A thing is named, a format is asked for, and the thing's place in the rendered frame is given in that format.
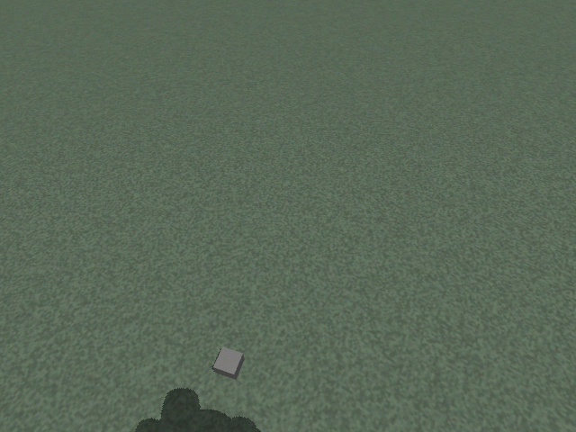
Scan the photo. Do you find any small box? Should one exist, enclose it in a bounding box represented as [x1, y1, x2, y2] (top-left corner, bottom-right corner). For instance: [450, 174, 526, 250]
[213, 346, 245, 380]

